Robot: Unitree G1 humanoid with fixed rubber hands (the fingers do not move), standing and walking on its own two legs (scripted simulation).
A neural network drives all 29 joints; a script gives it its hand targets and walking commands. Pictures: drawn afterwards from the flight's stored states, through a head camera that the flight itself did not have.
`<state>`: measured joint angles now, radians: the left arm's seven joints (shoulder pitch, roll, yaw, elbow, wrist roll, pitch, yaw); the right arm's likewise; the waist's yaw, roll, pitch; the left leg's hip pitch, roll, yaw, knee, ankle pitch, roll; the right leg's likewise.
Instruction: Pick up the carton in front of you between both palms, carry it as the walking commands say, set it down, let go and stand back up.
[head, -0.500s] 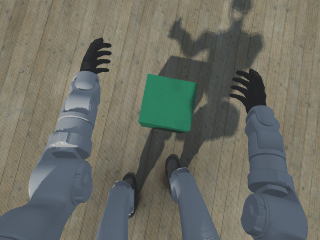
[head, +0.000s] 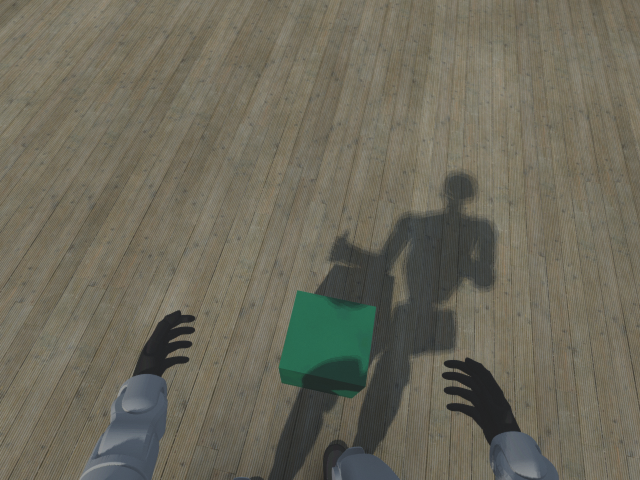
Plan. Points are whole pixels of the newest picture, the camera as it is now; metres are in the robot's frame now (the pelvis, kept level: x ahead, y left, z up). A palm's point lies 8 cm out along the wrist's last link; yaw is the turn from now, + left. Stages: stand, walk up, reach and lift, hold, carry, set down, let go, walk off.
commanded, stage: let go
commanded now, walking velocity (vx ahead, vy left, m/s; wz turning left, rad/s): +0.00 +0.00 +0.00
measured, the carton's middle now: (325, 347) +0.41 -0.08 -0.63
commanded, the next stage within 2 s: stand in 0.74 s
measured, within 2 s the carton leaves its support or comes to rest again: neither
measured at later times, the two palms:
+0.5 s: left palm (50, 473) +0.17 +0.27 -0.04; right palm (474, 430) +0.18 -0.20 -0.05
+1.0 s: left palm out of the picture +0.13 +0.30 -0.06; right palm (530, 464) +0.14 -0.27 -0.09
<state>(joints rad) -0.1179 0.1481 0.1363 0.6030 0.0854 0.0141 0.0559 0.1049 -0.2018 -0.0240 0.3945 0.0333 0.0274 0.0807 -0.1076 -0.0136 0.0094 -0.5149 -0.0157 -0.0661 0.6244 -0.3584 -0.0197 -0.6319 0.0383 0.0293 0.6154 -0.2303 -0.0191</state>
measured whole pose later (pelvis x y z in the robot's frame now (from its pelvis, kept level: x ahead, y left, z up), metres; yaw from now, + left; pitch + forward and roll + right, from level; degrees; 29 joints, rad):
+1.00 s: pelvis +0.01 +0.01 +0.01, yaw +1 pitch +0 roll +0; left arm 0.19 0.32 0.07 0.72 0.05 0.01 0.00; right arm 0.27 -0.35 -0.06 0.63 -0.05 0.02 -0.01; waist 0.00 0.07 0.01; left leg -0.18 -0.01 -0.08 0.55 -0.38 -0.01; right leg -0.29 0.03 0.00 0.56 -0.27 -0.02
